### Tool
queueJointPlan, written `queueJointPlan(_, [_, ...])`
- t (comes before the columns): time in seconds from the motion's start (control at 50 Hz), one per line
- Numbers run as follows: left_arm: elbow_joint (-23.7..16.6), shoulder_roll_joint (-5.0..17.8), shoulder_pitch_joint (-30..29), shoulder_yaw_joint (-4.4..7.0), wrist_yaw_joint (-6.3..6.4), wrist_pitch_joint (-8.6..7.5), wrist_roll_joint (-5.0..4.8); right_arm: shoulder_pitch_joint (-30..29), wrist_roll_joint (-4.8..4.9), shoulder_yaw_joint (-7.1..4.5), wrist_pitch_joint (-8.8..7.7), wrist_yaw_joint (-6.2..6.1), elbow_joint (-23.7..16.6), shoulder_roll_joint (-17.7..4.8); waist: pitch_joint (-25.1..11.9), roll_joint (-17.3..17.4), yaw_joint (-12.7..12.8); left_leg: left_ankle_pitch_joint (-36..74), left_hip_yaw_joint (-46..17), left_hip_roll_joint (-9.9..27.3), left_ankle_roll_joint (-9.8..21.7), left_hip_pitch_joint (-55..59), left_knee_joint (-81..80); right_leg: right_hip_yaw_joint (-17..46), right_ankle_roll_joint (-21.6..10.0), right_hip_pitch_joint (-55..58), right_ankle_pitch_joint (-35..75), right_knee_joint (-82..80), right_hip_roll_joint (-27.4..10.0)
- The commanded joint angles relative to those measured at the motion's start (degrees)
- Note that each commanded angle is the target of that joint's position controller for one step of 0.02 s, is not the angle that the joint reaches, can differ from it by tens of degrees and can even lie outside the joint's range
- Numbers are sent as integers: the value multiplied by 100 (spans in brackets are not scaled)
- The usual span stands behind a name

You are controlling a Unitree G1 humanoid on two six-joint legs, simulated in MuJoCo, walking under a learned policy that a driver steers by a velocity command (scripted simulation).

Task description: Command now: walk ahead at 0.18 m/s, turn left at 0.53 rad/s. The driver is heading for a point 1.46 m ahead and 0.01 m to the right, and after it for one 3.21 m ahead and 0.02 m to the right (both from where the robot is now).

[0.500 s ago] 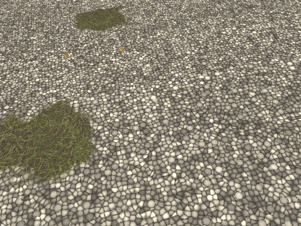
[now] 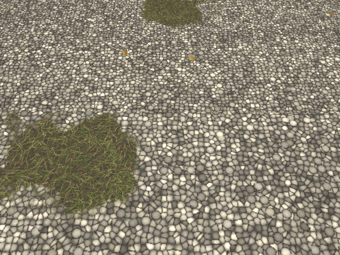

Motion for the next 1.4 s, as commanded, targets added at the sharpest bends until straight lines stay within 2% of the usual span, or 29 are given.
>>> queueJointPlan(0.02, [-177,434,585,125,45,-15,23,-78,56,-267,-3,-139,-483,-903,-1262,587,194,-683,-1667,1294,1004,609,-1013,-44,139,365,498,-828,-22])
queueJointPlan(0.16, [-385,509,124,169,-90,-319,-95,79,98,-272,83,-179,-571,-959,-1040,961,-37,-2650,-2359,1246,753,564,-971,-105,6,814,741,-2396,185])
queueJointPlan(0.22, [-213,539,709,255,-115,-454,-143,-57,110,-188,125,-161,-625,-732,-823,805,391,-3097,-2303,888,432,-153,-478,-165,-278,2164,1138,-3688,70])
queueJointPlan(0.24, [-110,825,1265,334,-74,-477,-64,-85,97,-79,101,-157,-663,-375,-957,272,570,-3245,-1777,556,84,-835,611,646,-590,2957,580,-4093,-831])
queueJointPlan(0.26, [-48,1260,1575,414,-74,-437,103,-19,118,27,16,-133,-821,10,-882,-949,470,-2962,-600,-207,-191,-1939,2112,2387,-1165,3448,-850,-4721,-1867])
queueJointPlan(0.28, [-35,1349,1495,471,-133,-470,174,-226,124,-44,-99,-110,-978,-360,-359,-1291,439,-2659,-678,202,-231,-2690,2978,3545,-1643,3041,-1834,-5083,-2279])
queueJointPlan(0.32, [-113,739,1170,310,-110,-492,-16,10,90,-141,-151,-68,-674,-625,-63,-743,308,-1824,-730,406,-343,-2751,3421,2548,-1401,2969,-1303,-5010,-1760])
queueJointPlan(0.38, [-24,640,1303,246,-93,-493,-21,-197,64,-105,-240,3,-648,-415,-17,-667,382,-901,-428,562,-482,-2494,3317,1453,-1218,2841,121,-5154,-1331])
queueJointPlan(0.48, [186,723,1598,236,-104,-445,-93,-928,87,63,-321,96,-839,-28,-15,-760,636,-74,238,784,-650,-1679,1832,465,-1239,2605,1566,-5247,-1102])
queueJointPlan(0.56, [382,909,1943,258,-154,-370,-175,-1365,158,76,-392,207,-939,-49,92,-776,801,-126,470,637,-571,-896,817,364,-1257,2573,1993,-5097,-1227])
queueJointPlan(0.6, [465,969,2004,270,-159,-309,-219,-1310,187,29,-452,246,-967,-169,103,-839,640,-287,424,559,-422,-507,445,576,-1238,2690,2443,-4913,-1392])
queueJointPlan(0.64, [474,1059,1833,290,-135,-273,-259,-469,165,-132,-478,199,-729,-456,-342,-773,55,-160,489,391,-180,857,-48,378,-1049,2616,3885,-4129,-1249])
queueJointPlan(0.66, [440,934,1790,246,-137,-303,-226,330,122,-264,-468,125,-521,-726,-922,-610,-350,-22,310,608,-11,2189,-9,101,-861,2155,4141,-3126,-951])
queueJointPlan(0.68, [204,465,1686,79,-147,-359,-30,1475,-13,-383,-419,18,-379,-1199,-1998,252,-799,95,-1098,1992,381,4061,268,-148,-609,864,2364,-1188,-559])
queueJointPlan(0.7, [113,-3,2296,-50,-136,-454,-154,1635,-51,-386,-358,49,-258,-1395,-2739,1906,-472,-1221,-3346,3095,1088,5034,-450,-58,-370,-748,-819,461,135])
queueJointPlan(0.72, [196,642,1926,133,-126,-483,-312,1514,-18,-254,-354,51,-224,-840,-2087,1235,-617,-1855,-3240,2883,942,4420,-765,344,-364,-1242,-642,1099,-125])
queueJointPlan(0.74, [76,774,1501,196,-139,-483,-358,1172,33,-169,-364,36,-190,-610,-1307,1056,-515,-1628,-2369,2678,760,3740,-873,210,-401,-1475,-121,1146,-332])
queueJointPlan(0.82, [132,300,1408,171,-150,-283,-242,288,-50,-96,-491,63,-50,-189,-438,791,91,-238,-733,2060,614,1910,-1599,108,-308,-686,944,617,-738])
queueJointPlan(1.06, [-681,137,-312,78,-470,-179,-158,632,123,-324,-408,-112,559,-840,206,259,-162,1413,1157,2230,321,2405,-1538,-534,-606,-690,2467,-2254,-497])
queueJointPlan(1.1, [-799,307,-249,170,-500,-145,-134,640,179,-372,-317,-140,583,-1021,-19,380,-15,2897,1335,2252,191,2730,-921,-850,-814,-249,1911,-2364,-186])
queueJointPlan(1.14, [-605,683,851,404,-468,-100,-151,527,229,-377,-211,-169,556,-1118,-716,445,653,4166,1572,2031,-26,2562,786,-1183,-1116,1356,1692,-2589,342])
queueJointPlan(1.16, [-368,1080,1819,604,-373,-37,-189,616,179,-302,-220,-189,521,-969,-1206,164,1090,3292,1625,1783,-273,1565,2319,-776,-1353,2999,1902,-2746,340])
queueJointPlan(1.18, [-353,1742,1856,697,-280,-25,-273,1226,-135,-39,-300,-130,278,-108,-1588,-1530,464,-2148,1427,800,-668,-782,4626,2073,-2224,4804,1813,-3073,-1158])
queueJointPlan(1.2, [-635,1579,1916,588,-350,-132,-223,1040,37,12,-516,-49,127,-307,-2808,-1263,628,-3203,-90,276,-701,-1710,5716,4585,-2980,5529,408,-4242,-1942])
queueJointPlan(1.22, [-586,1152,1790,489,-387,-204,-162,387,277,-115,-633,2,21,-768,-2129,-590,841,-2653,-364,616,-553,-2212,5661,3974,-2550,5130,279,-4529,-1794])
queueJointPlan(1.24, [-552,986,1562,438,-375,-248,-159,142,289,-75,-697,-10,-61,-692,-1390,-333,672,-2196,-270,839,-447,-2280,5222,3249,-2316,4346,486,-4509,-1551])
queueJointPlan(1.26, [-621,786,1146,367,-352,-262,-134,67,142,-70,-717,-63,-14,-650,-961,42,414,-1824,-266,1068,-440,-1975,4700,2653,-2126,3473,1092,-4475,-1314])
queueJointPlan(1.3, [-802,596,737,286,-302,-275,-6,221,37,-131,-598,-81,39,-717,-755,-131,66,-1428,-312,1233,-489,-1231,4153,2035,-2052,2491,2031,-4647,-988])
queueJointPlan(1.4, [-605,792,1095,351,-134,-285,-100,-271,-81,-29,-403,-109,-108,-368,-419,-107,143,-268,-105,1105,-860,-1206,2580,1284,-1961,1761,2772,-4759,-634])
